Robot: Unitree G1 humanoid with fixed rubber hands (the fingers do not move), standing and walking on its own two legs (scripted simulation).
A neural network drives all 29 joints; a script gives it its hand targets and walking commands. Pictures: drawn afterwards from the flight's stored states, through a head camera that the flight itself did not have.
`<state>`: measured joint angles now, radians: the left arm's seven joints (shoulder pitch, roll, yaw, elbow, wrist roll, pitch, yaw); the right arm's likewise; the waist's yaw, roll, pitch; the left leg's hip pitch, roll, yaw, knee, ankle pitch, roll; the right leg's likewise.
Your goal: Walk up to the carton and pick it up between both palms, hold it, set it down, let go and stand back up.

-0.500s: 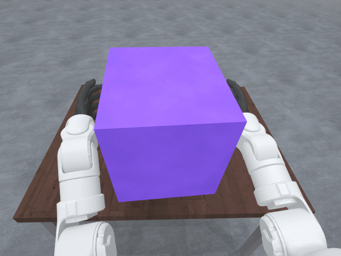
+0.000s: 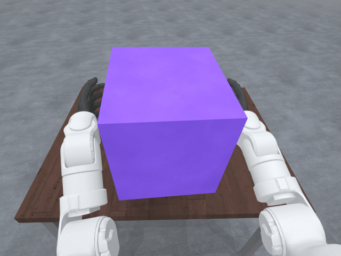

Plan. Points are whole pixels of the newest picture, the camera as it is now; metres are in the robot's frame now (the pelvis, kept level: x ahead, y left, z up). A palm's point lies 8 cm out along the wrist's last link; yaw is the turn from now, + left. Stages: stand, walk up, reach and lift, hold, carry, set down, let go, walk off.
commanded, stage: hold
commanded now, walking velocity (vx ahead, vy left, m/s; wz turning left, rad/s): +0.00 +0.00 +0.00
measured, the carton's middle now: (165, 121) +0.40 +0.00 +0.14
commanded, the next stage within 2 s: none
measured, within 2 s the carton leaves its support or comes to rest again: neither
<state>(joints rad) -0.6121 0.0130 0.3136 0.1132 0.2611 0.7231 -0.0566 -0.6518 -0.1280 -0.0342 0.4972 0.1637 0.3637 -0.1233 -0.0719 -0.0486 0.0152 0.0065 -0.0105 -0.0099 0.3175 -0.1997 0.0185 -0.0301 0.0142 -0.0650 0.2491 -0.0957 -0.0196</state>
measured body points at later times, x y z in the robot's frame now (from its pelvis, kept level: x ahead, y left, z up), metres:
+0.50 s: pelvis +0.00 +0.00 +0.00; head -0.04 +0.03 +0.45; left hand +0.38 +0.17 +0.20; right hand +0.37 -0.17 +0.18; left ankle -0.01 +0.11 -0.75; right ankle +0.04 -0.11 -0.75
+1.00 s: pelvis +0.00 +0.00 +0.00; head -0.04 +0.03 +0.45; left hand +0.37 +0.18 +0.19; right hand +0.37 -0.17 +0.18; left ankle -0.01 +0.10 -0.75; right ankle +0.04 -0.11 -0.75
